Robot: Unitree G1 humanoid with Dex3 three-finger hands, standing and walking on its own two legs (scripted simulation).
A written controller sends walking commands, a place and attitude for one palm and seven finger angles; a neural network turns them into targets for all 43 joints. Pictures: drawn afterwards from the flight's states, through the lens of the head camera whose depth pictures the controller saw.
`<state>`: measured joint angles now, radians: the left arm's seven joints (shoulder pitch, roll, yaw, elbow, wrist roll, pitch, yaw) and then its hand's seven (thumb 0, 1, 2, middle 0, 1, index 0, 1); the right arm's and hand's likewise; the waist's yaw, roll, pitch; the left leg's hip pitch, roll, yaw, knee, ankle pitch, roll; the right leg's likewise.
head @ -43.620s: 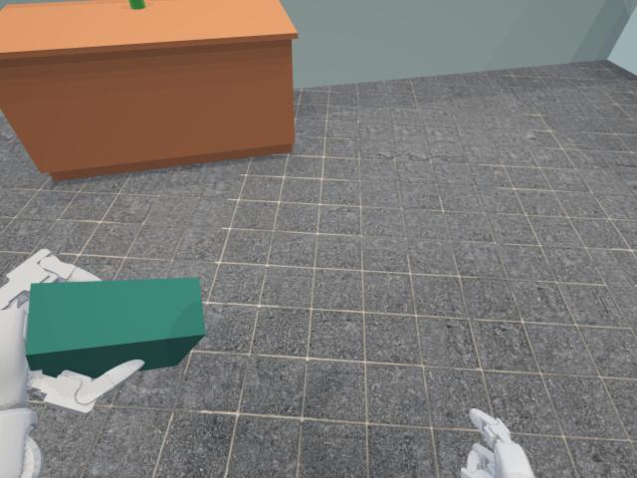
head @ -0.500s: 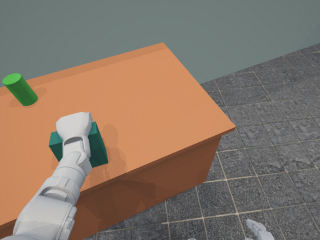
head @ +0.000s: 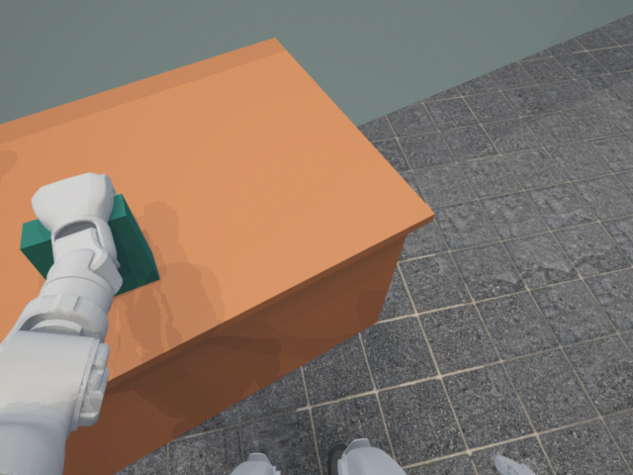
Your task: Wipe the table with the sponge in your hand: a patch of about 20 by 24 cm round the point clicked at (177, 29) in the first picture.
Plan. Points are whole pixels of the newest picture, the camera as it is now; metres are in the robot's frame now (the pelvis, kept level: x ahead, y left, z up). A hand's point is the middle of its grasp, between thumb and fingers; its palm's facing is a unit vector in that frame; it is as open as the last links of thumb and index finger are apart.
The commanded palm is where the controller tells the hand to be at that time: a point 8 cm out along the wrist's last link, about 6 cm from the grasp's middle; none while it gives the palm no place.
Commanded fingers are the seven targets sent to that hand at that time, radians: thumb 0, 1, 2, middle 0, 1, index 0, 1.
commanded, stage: wipe forward along the middle lane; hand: left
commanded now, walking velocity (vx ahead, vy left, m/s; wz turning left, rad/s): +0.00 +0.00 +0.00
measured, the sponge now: (103, 264) +0.42 +0.30 -0.03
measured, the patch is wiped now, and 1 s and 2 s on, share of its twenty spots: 0.95 0.95 0.95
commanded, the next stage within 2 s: slide back across to the first lane in 0.32 s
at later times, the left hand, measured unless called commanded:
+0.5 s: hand (79, 204) +0.49 +0.33 +0.02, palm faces -0.14 -0.01 -0.99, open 10.1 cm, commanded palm +0.47 +0.33 +0.06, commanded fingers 0.00 0.10 1.30 -1.20 -1.60 -1.20 -1.60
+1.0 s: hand (53, 203) +0.49 +0.37 +0.03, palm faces -0.10 -0.05 -0.99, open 10.1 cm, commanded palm +0.45 +0.37 +0.07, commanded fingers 0.00 0.10 1.30 -1.20 -1.60 -1.20 -1.60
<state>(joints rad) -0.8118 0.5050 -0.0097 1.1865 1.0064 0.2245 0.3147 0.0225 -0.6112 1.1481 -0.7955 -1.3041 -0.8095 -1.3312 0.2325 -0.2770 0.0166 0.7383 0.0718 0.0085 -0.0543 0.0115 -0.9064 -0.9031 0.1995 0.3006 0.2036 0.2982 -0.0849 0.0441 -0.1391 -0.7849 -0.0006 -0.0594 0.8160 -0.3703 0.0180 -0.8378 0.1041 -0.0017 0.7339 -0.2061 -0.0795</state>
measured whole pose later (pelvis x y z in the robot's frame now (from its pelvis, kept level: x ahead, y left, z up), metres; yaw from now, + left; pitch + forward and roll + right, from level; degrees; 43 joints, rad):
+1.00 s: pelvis +0.05 +0.06 +0.02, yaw -2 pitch +18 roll -2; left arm -0.75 0.50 0.06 1.11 1.06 0.20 0.31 0.01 -0.59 1.15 -0.75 -1.36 -0.77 -1.39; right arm 0.25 -0.26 0.01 0.72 0.06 0.08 0.01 0.01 -0.91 -0.90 0.20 0.30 0.20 0.30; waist -0.07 0.02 -0.16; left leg -0.65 -0.04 -0.02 0.72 -0.37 0.06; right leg -0.69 0.07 0.05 0.62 -0.24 0.00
